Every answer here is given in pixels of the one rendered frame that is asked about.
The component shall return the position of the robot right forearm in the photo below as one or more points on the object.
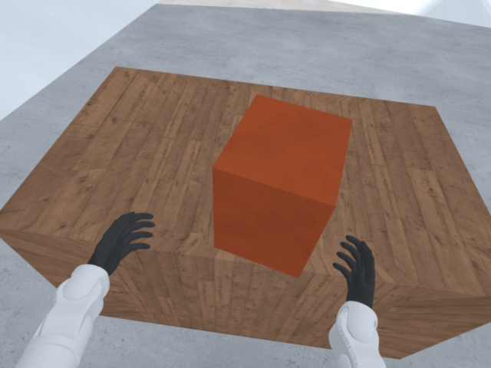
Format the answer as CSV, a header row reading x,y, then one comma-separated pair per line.
x,y
354,339

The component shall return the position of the robot left forearm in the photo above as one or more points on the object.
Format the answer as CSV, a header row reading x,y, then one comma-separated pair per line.
x,y
61,338

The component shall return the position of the right robot hand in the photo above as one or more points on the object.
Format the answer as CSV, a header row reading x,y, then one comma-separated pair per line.
x,y
361,279

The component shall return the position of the left robot hand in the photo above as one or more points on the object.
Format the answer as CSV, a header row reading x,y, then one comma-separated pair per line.
x,y
115,244

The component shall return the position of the pedestal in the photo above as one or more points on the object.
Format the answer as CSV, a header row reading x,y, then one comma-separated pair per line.
x,y
146,141

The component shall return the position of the carton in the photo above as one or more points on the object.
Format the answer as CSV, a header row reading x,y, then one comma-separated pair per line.
x,y
276,183

